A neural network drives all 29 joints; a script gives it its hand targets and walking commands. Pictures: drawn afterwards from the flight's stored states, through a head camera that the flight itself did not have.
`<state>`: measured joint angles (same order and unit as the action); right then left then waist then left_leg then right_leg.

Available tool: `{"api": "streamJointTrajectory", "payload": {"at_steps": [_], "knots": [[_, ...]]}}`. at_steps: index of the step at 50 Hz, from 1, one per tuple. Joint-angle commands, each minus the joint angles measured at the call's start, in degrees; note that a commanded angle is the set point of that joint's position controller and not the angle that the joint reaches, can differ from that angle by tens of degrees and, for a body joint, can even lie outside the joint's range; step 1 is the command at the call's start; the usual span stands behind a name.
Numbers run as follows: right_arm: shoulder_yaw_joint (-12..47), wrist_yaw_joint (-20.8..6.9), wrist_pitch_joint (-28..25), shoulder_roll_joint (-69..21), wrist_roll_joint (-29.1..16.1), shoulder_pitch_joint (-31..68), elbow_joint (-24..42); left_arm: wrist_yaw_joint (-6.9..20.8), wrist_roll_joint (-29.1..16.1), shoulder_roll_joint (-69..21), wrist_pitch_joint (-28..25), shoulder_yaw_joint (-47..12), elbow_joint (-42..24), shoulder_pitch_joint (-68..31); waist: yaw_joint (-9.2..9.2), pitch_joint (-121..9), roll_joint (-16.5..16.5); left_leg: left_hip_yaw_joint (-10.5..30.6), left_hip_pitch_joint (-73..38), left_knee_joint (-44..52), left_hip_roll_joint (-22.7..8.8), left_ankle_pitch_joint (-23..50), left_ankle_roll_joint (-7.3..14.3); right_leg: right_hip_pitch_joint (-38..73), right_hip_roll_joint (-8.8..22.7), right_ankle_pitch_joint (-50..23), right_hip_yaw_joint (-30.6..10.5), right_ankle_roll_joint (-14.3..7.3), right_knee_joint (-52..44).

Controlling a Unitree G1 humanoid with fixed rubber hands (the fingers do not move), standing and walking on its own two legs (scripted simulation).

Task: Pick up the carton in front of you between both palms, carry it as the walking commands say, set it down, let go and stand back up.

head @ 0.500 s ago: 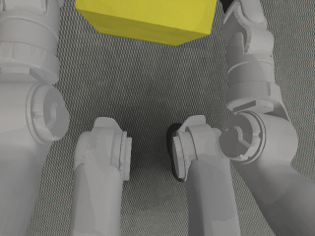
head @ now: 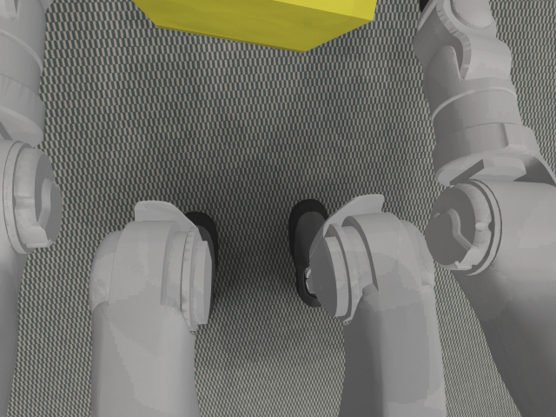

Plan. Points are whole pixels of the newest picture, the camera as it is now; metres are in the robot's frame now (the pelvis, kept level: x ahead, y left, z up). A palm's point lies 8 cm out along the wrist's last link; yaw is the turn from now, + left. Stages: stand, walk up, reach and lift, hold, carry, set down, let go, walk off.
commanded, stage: set down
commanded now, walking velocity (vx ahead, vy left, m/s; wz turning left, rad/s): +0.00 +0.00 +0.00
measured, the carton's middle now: out of the picture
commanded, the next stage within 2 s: let go in 1.08 s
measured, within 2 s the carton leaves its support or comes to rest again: neither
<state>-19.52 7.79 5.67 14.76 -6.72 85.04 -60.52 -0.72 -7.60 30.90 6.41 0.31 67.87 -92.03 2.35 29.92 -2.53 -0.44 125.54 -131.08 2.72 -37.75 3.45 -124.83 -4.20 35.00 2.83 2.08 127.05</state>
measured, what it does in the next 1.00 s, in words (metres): rises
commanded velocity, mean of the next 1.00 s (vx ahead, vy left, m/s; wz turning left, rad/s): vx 0.00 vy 0.00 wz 0.00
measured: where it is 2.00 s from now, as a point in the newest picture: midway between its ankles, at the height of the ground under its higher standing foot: (254, 277)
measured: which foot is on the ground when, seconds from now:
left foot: down 0.00-1.00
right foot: down 0.00-1.00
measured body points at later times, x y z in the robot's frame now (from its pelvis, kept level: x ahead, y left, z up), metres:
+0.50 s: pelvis +0.00 +0.00 +0.09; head +0.35 +0.03 +0.36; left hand +0.61 +0.22 -0.02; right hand +0.57 -0.16 -0.03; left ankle +0.09 +0.09 -0.33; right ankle +0.11 -0.12 -0.33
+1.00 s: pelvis +0.02 +0.00 +0.23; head +0.36 +0.03 +0.52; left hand +0.61 +0.23 +0.13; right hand +0.57 -0.17 +0.12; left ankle +0.09 +0.09 -0.33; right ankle +0.11 -0.12 -0.33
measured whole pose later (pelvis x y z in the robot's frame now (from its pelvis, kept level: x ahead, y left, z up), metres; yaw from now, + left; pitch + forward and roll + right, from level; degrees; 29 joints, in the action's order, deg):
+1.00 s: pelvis +0.02 +0.00 +0.23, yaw +1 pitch +46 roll -3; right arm -21.9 8.5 14.8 8.8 -1.8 70.4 -42.5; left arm 5.7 0.8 28.1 13.9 11.2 60.6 -83.0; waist 4.4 2.3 0.4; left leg 1.4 101.3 -79.4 3.8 -24.3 2.3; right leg -100.7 -3.3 22.2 -0.6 1.4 76.4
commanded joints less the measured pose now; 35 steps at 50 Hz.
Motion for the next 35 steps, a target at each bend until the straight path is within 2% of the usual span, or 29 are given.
{"api": "streamJointTrajectory", "payload": {"at_steps": [1,4,6,10,13,16,21,26,35], "knots": [[5.25,1.02,-0.89,6.74,-5.22,17.87,6.7,0.3,-5.86,7.55,-1.27,-4.66,-8.38,-26.35,2.63,-76.45,9.57,5.74,-37.75,10.66,-2.22,28.99,-2.66,30.01,1.44,-26.08,-0.07,-0.58,-4.78],[5.1,2.16,0.58,8.0,-5.42,17.54,7.0,1.41,-7.25,8.57,0.41,-6.12,-4.45,-25.31,4.14,-78.19,10.07,5.28,-39.6,11.79,-2.46,24.62,-2.3,30.35,1.54,-22.65,0.73,-0.86,-6.69],[4.77,2.9,1.51,8.09,-5.08,17.13,8.21,1.78,-7.01,8.94,1.44,-6.11,-2.99,-24.46,4.34,-80.99,10.24,4.7,-41.27,12.79,-2.27,23.55,-2.11,31.88,1.35,-21.82,1.2,-0.91,-8.1],[4.83,4.52,3.54,7.18,-4.24,17.67,14.92,1.63,-4.74,10.24,3.3,-3.35,-6.38,-23.98,3.13,-90.84,8.78,2.57,-43.33,16.0,-1.07,23.71,-1.75,39.31,0.18,-23.57,1.46,-0.98,-11.64],[4.38,5.2,5.44,5.55,-3.08,15.83,16.64,1.43,-1.79,10.52,4.91,0.21,-7.85,-22.08,1.9,-90.86,7.82,1.52,-41.27,19.58,-0.33,22.83,-1.52,41.11,-0.4,-23.68,0.96,-1.04,-15.06],[2.6,4.96,6.18,3.2,-1.02,12.46,14.97,1.96,0.71,8.98,5.29,2.9,-6.57,-19.42,1.71,-84.38,7.82,1.51,-37.2,22.91,-0.25,21.44,-1.61,37.96,-0.5,-22.39,0.42,-0.91,-18.55],[-0.38,4.07,5.98,1.48,2.15,8.86,14.73,3.27,2.91,6.71,4.56,4.89,-6.4,-17.12,2.66,-81.86,9.19,1.8,-37.27,27.92,-0.2,23.0,-2.36,34.73,-0.66,-22.48,0.6,-0.51,-23.82],[-1.5,3.52,6.45,1.46,3.22,7.58,17.3,4.04,4.17,6.05,5.09,5.88,-7.65,-15.7,3.09,-85.67,10.44,1.71,-42.73,33.3,0.18,25.12,-2.93,35.69,-0.73,-22.76,1.27,-0.14,-29.05],[-0.84,2.82,8.34,2.31,2.36,4.9,23.29,4.54,5.15,6.84,7.16,7.59,-13.79,-14.17,2.95,-95.76,11.6,1.71,-58.0,42.39,1.07,33.04,-3.28,41.36,-1.1,-26.64,1.63,0.03,-38.63]]}}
